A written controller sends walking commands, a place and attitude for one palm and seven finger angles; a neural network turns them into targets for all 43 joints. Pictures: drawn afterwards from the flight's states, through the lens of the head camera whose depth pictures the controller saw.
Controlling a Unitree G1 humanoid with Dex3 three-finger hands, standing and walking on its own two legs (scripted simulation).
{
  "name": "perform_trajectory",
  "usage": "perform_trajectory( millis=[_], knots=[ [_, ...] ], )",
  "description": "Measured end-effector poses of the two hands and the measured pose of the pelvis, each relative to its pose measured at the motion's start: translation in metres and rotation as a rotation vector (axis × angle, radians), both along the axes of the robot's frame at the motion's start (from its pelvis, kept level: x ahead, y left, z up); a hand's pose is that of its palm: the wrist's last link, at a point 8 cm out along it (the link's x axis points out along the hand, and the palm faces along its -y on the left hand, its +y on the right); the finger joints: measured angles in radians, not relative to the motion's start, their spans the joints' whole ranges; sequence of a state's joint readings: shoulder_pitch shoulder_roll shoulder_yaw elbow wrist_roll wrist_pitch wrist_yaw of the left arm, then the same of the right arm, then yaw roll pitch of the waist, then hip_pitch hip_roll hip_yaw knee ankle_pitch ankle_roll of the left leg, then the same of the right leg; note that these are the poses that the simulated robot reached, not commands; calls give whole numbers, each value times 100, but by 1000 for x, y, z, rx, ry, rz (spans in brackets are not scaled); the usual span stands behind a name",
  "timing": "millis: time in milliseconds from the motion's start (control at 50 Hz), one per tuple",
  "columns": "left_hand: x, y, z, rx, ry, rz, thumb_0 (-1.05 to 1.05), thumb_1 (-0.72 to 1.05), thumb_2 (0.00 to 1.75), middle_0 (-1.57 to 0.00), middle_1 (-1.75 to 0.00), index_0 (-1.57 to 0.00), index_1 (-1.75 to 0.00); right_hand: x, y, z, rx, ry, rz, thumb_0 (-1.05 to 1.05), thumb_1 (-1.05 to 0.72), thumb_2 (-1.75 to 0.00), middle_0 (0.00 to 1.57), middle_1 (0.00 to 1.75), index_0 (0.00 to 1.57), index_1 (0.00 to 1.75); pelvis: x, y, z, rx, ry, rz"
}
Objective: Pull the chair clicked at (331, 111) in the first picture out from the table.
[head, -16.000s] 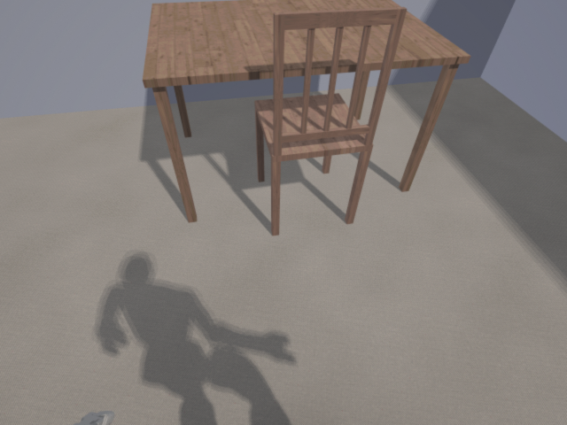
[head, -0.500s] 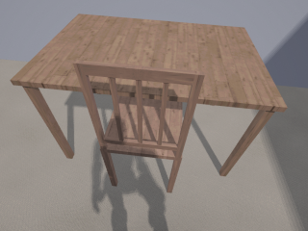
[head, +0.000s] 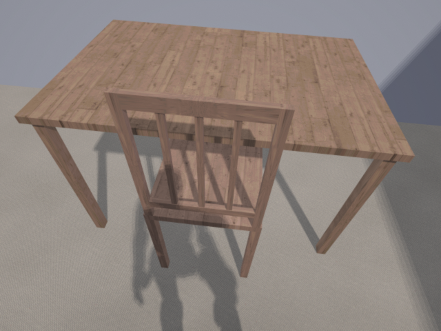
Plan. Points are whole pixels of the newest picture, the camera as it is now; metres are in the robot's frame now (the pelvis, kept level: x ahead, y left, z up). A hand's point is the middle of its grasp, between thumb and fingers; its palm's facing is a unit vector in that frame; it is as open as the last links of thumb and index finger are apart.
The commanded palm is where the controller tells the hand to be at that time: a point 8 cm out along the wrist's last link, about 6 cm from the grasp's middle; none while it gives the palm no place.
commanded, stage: look again from close up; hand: left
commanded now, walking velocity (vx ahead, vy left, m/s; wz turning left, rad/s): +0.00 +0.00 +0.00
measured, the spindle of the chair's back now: (200, 168) +0.51 +0.09 -0.05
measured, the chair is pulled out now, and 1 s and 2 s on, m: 0.00 0.00 0.00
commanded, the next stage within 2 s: shuffle to correct the standing spot in 0.38 s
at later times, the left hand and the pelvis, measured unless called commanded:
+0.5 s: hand out of the picture -0.02 +0.14 -0.18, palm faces +0.06 -0.99 -0.14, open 7.3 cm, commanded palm none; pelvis +0.00 -0.01 +0.00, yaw +0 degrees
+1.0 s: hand out of the picture +0.02 +0.19 -0.19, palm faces +0.05 -0.98 -0.18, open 7.4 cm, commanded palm none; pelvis +0.05 +0.02 -0.01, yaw -2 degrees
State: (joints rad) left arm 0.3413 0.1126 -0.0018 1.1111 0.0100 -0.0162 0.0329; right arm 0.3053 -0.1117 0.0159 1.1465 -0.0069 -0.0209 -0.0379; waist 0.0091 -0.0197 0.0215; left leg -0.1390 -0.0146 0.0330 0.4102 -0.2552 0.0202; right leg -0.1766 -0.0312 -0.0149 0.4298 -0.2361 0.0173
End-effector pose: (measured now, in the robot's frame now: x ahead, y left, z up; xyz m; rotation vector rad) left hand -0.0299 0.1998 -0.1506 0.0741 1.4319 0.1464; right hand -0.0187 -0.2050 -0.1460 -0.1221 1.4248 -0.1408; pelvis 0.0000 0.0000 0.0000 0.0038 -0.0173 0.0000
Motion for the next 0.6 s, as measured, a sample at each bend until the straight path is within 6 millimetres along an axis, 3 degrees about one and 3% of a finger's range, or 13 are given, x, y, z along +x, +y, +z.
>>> perform_trajectory(
  millis=[600],
  knots=[
    [-1,-7,1,7,7,16,0,91,90,-20,-30,-20,-29,1,-5,-3,13,9,8,0,-92,-90,20,30,20,30,3,-7,-1,3,0,6]
  ],
)
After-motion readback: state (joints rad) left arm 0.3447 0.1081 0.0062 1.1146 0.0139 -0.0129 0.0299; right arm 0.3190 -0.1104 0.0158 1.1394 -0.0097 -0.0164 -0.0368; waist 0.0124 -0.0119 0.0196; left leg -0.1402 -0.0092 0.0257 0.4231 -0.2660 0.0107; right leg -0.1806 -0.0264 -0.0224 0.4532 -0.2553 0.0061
